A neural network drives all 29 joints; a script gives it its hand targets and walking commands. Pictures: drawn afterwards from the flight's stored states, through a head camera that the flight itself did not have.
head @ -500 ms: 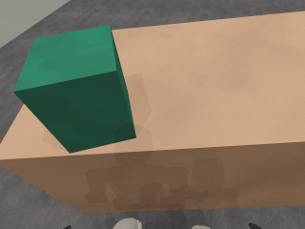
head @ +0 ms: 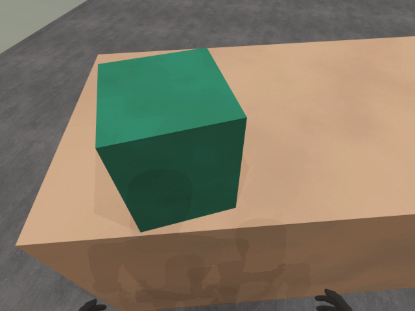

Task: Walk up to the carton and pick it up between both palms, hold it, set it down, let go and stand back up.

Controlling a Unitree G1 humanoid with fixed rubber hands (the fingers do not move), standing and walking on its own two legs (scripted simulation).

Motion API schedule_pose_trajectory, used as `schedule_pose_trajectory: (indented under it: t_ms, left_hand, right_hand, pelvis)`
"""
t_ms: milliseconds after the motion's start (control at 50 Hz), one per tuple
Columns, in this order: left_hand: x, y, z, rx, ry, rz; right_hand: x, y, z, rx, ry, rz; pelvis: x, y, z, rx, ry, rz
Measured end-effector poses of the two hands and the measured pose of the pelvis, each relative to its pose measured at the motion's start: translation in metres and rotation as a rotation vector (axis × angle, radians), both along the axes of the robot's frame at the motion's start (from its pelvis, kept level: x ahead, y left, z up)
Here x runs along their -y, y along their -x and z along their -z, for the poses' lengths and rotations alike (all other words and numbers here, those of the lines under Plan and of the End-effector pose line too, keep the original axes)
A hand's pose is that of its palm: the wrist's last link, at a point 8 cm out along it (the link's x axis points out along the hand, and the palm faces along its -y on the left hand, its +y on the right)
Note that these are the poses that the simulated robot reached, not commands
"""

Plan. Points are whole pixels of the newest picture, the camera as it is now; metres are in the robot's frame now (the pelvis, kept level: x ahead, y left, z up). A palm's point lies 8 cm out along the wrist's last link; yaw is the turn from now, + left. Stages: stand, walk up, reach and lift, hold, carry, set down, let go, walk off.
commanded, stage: walk up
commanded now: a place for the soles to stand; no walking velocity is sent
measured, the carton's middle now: (172, 142) +0.41 +0.06 +0.12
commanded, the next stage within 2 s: none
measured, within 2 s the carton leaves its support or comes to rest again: neither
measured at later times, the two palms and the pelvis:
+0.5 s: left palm out of the picture +0.14 +0.26 -0.08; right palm out of the picture +0.10 -0.26 -0.08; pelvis +0.01 +0.01 +0.01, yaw -5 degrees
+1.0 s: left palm out of the picture +0.14 +0.34 -0.09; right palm out of the picture +0.05 -0.22 -0.09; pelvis -0.04 +0.07 -0.01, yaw -7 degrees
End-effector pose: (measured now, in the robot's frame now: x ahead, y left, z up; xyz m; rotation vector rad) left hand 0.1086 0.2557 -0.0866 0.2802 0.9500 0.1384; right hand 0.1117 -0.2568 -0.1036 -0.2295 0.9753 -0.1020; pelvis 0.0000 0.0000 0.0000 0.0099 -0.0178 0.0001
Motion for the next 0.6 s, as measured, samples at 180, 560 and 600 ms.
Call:
schedule_pose_trajectory:
  t_ms: [180, 560, 600]
  left_hand:
    - [-0.002, -0.040, -0.007, 0.047, 0.038, 0.071]
    - [-0.003, -0.036, -0.001, -0.024, 0.020, 0.105]
    - [-0.002, -0.037, -0.002, -0.023, 0.019, 0.109]
  right_hand:
    - [-0.007, 0.007, -0.019, 0.022, 0.023, 0.028]
    - [0.004, 0.019, -0.020, 0.025, 0.036, 0.092]
    - [0.006, 0.022, -0.019, 0.021, 0.037, 0.101]
  pelvis:
    - [-0.012, -0.008, -0.010, -0.011, 0.003, 0.035]
    - [-0.012, -0.010, -0.010, -0.008, -0.004, 0.106]
    - [-0.011, -0.010, -0.009, -0.008, -0.004, 0.112]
